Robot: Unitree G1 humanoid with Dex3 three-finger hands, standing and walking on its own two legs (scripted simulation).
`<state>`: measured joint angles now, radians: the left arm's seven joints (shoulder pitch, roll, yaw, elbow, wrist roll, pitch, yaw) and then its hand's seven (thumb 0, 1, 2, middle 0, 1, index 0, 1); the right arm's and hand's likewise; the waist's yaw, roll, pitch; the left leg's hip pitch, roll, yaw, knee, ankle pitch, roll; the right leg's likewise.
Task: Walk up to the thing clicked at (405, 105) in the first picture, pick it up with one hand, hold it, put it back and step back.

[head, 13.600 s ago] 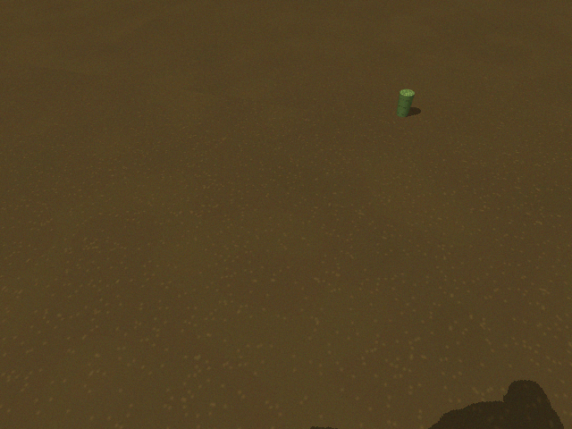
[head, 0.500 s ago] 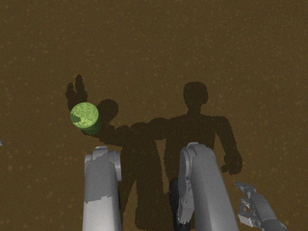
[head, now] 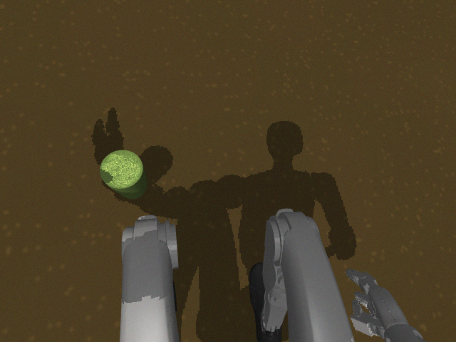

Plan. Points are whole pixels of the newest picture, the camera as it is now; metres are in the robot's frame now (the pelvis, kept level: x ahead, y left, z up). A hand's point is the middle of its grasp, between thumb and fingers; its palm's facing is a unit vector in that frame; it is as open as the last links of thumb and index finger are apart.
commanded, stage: go down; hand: left
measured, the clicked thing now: (128, 178) +0.45 +0.24 -0.30
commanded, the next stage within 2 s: approach in 0.14 s
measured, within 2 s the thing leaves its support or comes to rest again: neither
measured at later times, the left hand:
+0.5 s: hand out of the picture +0.39 +0.39 -0.03, palm faces +0.14 -0.99 -0.06, open 17.3 cm
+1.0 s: hand (92, 180) +0.43 +0.30 -0.24, palm faces +0.02 -1.00 +0.03, open 17.5 cm
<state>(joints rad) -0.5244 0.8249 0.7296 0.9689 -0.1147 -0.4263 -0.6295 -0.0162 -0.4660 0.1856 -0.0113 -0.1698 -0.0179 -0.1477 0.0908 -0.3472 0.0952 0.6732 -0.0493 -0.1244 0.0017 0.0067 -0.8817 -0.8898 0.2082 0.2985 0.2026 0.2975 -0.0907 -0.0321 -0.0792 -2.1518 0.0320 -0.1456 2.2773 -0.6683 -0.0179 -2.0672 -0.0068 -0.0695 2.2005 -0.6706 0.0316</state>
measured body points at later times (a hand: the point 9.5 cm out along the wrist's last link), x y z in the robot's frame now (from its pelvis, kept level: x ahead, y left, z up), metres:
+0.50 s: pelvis +0.00 +0.00 -0.01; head +0.21 +0.08 +0.38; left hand +0.37 +0.45 -0.02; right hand +0.16 -0.27 -0.10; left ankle +0.09 +0.13 -0.34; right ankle +0.11 -0.13 -0.34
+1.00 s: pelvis +0.00 +0.01 -0.08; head +0.25 +0.15 +0.26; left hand +0.42 +0.35 -0.23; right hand +0.16 -0.25 -0.14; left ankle +0.09 +0.13 -0.34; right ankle +0.11 -0.13 -0.34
